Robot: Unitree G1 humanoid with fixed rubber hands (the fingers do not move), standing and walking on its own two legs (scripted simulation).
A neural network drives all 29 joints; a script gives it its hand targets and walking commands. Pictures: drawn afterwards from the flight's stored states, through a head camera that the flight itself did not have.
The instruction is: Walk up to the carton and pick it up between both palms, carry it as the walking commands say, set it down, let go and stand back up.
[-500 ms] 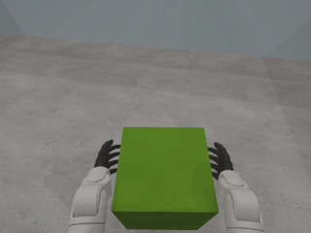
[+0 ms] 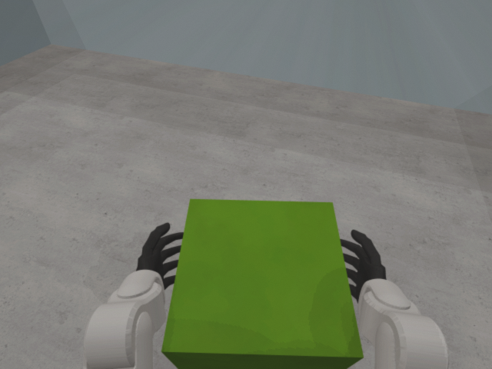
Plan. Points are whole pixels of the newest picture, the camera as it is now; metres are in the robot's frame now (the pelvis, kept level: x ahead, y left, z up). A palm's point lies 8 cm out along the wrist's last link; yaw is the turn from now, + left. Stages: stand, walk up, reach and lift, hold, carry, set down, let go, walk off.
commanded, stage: carry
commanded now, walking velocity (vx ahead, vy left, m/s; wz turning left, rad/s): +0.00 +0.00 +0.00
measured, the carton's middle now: (258, 299) +0.24 +0.01 +0.02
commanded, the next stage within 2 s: hold in 1.34 s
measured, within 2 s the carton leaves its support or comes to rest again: neither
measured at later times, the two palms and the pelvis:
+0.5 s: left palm (172, 261) +0.26 +0.14 +0.09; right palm (377, 274) +0.26 -0.16 +0.08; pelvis +0.01 -0.01 +0.01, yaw -1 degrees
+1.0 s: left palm (188, 251) +0.28 +0.12 +0.07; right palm (378, 266) +0.28 -0.18 +0.07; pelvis +0.02 -0.03 +0.01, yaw -1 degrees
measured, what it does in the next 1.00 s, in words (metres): stands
